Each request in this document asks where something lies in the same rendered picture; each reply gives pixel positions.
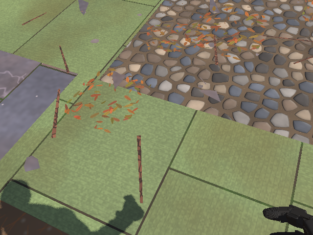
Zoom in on right robot hand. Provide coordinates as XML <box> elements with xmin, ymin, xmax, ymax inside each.
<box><xmin>263</xmin><ymin>205</ymin><xmax>313</xmax><ymax>235</ymax></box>

